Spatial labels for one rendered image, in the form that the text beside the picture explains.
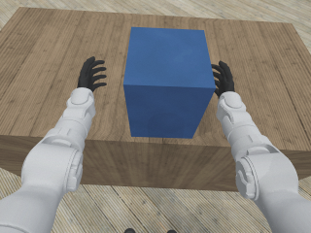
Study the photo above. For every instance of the pedestal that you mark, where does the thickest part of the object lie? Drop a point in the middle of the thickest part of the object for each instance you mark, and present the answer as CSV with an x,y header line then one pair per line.
x,y
42,53

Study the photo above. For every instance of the robot left upper arm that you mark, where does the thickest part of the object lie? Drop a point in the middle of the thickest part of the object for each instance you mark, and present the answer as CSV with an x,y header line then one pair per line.
x,y
50,172

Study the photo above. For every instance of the robot left hand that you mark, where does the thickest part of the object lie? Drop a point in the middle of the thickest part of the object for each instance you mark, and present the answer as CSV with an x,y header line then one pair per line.
x,y
86,78

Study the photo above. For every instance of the left robot forearm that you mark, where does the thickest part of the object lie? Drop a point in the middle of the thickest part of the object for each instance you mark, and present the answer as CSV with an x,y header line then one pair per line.
x,y
73,126

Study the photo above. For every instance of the robot right hand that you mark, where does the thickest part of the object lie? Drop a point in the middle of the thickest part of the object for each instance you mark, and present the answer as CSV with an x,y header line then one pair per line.
x,y
225,81

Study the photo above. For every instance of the right robot forearm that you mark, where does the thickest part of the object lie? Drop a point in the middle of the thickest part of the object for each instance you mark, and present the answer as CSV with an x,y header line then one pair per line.
x,y
241,132

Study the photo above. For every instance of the carton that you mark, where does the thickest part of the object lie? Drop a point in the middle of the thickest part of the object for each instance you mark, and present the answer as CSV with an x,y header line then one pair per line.
x,y
168,81

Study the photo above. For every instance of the robot right upper arm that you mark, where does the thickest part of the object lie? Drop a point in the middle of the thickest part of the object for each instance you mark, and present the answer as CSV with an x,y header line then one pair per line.
x,y
270,181

